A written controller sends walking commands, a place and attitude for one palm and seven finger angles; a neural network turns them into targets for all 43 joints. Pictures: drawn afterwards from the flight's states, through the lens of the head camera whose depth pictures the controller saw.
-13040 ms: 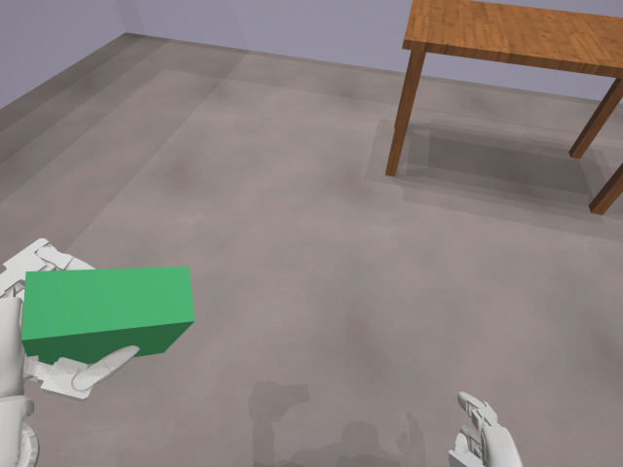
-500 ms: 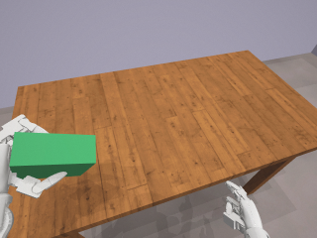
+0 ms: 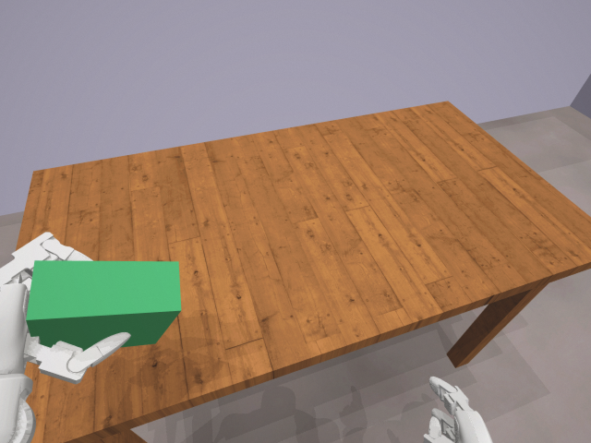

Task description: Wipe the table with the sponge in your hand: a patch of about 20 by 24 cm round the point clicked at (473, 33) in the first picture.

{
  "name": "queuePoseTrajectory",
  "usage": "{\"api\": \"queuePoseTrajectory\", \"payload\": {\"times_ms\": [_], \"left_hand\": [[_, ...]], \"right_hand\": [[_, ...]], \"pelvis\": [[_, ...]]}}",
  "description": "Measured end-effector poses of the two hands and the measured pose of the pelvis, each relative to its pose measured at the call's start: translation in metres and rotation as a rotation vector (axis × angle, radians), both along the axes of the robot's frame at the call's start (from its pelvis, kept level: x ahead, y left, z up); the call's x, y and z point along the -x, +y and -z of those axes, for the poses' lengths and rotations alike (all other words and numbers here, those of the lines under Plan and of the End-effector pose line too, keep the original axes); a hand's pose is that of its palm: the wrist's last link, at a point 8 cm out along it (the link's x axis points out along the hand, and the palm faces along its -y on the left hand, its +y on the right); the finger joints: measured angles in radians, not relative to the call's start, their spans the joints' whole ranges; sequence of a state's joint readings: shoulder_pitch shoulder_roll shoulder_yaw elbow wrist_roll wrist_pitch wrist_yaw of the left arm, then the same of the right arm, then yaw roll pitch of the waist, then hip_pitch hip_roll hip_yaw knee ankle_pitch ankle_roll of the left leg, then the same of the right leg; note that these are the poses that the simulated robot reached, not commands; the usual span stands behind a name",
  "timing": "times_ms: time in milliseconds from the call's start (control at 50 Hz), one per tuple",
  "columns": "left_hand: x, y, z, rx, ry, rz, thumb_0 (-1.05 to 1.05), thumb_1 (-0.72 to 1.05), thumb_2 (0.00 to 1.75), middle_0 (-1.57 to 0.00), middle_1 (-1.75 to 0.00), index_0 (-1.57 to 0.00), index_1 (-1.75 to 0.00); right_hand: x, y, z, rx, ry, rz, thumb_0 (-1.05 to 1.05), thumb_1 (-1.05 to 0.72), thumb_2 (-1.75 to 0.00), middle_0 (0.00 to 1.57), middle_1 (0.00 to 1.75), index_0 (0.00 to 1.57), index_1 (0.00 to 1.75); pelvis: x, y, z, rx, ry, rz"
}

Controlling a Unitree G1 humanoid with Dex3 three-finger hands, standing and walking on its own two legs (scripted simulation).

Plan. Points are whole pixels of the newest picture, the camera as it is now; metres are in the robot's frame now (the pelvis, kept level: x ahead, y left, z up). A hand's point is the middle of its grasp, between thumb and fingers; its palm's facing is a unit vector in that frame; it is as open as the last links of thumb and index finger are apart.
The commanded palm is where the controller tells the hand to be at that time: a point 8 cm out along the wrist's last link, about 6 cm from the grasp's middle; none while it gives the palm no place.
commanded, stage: look again from close up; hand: left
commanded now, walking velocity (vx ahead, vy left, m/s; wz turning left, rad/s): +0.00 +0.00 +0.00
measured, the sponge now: (127, 308) +0.23 +0.21 +0.12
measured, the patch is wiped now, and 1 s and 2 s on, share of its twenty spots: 0.00 0.00 0.00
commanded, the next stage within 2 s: come to a stop and stand still in 0.24 s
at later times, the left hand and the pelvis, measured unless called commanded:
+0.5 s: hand (43, 264) +0.25 +0.29 +0.16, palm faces +0.44 -0.79 -0.43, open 9.8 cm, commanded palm +0.16 +0.28 +0.17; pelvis +0.00 +0.00 +0.00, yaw +0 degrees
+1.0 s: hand (61, 272) +0.24 +0.28 +0.16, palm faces +0.39 -0.86 -0.33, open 9.8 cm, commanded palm +0.18 +0.31 +0.17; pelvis +0.03 +0.03 +0.00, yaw +1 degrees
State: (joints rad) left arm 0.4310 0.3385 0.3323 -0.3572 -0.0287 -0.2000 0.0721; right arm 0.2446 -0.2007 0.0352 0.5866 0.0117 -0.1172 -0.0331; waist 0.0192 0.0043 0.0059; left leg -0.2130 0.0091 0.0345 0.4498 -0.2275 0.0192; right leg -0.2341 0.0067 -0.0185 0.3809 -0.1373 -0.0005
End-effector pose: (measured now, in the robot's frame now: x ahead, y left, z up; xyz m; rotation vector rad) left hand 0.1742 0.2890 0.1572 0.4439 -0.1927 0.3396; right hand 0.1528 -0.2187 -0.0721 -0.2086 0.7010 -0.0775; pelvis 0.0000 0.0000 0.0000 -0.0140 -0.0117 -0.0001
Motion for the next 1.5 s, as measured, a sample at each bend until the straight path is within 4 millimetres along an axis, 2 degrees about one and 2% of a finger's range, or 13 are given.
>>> {"api": "queuePoseTrajectory", "payload": {"times_ms": [60, 120, 260, 380, 420, 460, 500, 660, 820, 920, 1040, 1200, 1500], "left_hand": [[0.001, -0.007, 0.004, 0.014, -0.003, 0.022, -0.01, -0.47, 1.01, -0.78, -1.34, -0.78, -1.34], [0.001, -0.011, -0.003, -0.010, -0.032, 0.047, -0.01, -0.47, 1.01, -0.78, -1.34, -0.78, -1.34], [-0.002, -0.002, -0.023, -0.080, -0.090, 0.046, -0.01, -0.47, 1.01, -0.78, -1.34, -0.78, -1.34], [-0.009, 0.006, -0.012, -0.047, -0.039, 0.009, -0.01, -0.47, 1.01, -0.78, -1.34, -0.78, -1.34], [-0.018, 0.017, -0.021, -0.156, -0.058, 0.021, -0.01, -0.47, 1.01, -0.78, -1.34, -0.78, -1.33], [-0.027, 0.033, -0.025, -0.153, -0.101, -0.012, -0.01, -0.47, 1.01, -0.78, -1.34, -0.78, -1.33], [-0.030, 0.040, -0.022, -0.106, -0.118, -0.042, -0.01, -0.47, 1.01, -0.78, -1.34, -0.78, -1.33], [-0.022, 0.004, -0.003, -0.031, -0.044, 0.108, -0.01, -0.47, 1.01, -0.78, -1.34, -0.78, -1.33], [-0.026, 0.042, -0.011, -0.060, -0.097, -0.012, -0.01, -0.47, 1.01, -0.78, -1.34, -0.78, -1.33], [-0.029, 0.038, -0.012, -0.005, -0.139, -0.025, -0.01, -0.47, 1.01, -0.78, -1.34, -0.78, -1.33], [-0.031, 0.026, -0.006, 0.008, -0.102, 0.036, -0.01, -0.47, 1.01, -0.78, -1.34, -0.78, -1.33], [-0.023, 0.033, -0.006, -0.033, -0.058, 0.008, -0.01, -0.47, 1.01, -0.78, -1.34, -0.78, -1.33], [-0.010, 0.026, -0.005, -0.012, -0.055, -0.009, -0.01, -0.47, 1.01, -0.78, -1.34, -0.78, -1.34]], "right_hand": [[0.005, -0.004, -0.002, 0.020, 0.005, -0.002, 0.01, -0.91, -0.90, 0.20, 0.30, 0.21, 0.30], [0.007, -0.007, -0.004, 0.034, 0.002, 0.001, 0.01, -0.90, -0.90, 0.20, 0.30, 0.21, 0.30], [0.000, -0.007, -0.006, 0.030, -0.022, 0.012, 0.01, -0.91, -0.90, 0.20, 0.30, 0.21, 0.30], [-0.009, 0.000, -0.004, 0.012, -0.023, 0.010, 0.01, -0.91, -0.90, 0.20, 0.30, 0.21, 0.30], [-0.011, 0.003, -0.002, 0.034, -0.010, -0.036, 0.01, -0.91, -0.90, 0.20, 0.30, 0.20, 0.30], [-0.011, 0.007, -0.001, 0.034, 0.012, -0.058, 0.01, -0.91, -0.90, 0.20, 0.30, 0.20, 0.30], [-0.013, 0.010, -0.003, 0.021, 0.000, -0.053, 0.01, -0.91, -0.90, 0.20, 0.30, 0.21, 0.30], [-0.024, 0.019, -0.002, 0.012, -0.019, -0.026, 0.01, -0.90, -0.90, 0.20, 0.30, 0.21, 0.30], [-0.050, 0.032, -0.009, 0.036, -0.025, -0.063, 0.01, -0.90, -0.90, 0.20, 0.30, 0.21, 0.30], [-0.065, 0.038, -0.015, 0.035, -0.061, -0.087, 0.01, -0.90, -0.90, 0.20, 0.30, 0.21, 0.30], [-0.060, 0.037, -0.017, 0.038, -0.050, -0.066, 0.01, -0.90, -0.90, 0.20, 0.30, 0.21, 0.30], [-0.044, 0.031, -0.011, 0.041, -0.016, -0.044, 0.01, -0.90, -0.90, 0.20, 0.30, 0.21, 0.30], [-0.030, 0.023, -0.009, 0.039, -0.013, -0.033, 0.01, -0.90, -0.90, 0.20, 0.30, 0.21, 0.30]], "pelvis": [[0.003, -0.001, 0.000, 0.002, 0.001, -0.003], [0.005, -0.001, 0.001, 0.004, 0.002, -0.004], [0.001, 0.002, 0.000, 0.003, 0.009, 0.000], [-0.006, 0.005, 0.000, 0.000, 0.012, 0.005], [-0.003, 0.003, 0.001, 0.004, 0.015, -0.009], [-0.001, 0.002, 0.001, 0.003, 0.017, -0.007], [-0.001, 0.005, 0.002, 0.000, 0.016, 0.000], [-0.016, 0.020, 0.003, -0.001, 0.019, -0.007], [-0.026, 0.022, 0.003, 0.005, 0.014, -0.028], [-0.028, 0.026, 0.003, 0.009, 0.012, -0.027], [-0.026, 0.027, 0.002, 0.011, 0.013, -0.024], [-0.021, 0.024, 0.001, 0.013, 0.012, -0.026], [-0.011, 0.020, 0.000, 0.009, 0.003, -0.024]]}}
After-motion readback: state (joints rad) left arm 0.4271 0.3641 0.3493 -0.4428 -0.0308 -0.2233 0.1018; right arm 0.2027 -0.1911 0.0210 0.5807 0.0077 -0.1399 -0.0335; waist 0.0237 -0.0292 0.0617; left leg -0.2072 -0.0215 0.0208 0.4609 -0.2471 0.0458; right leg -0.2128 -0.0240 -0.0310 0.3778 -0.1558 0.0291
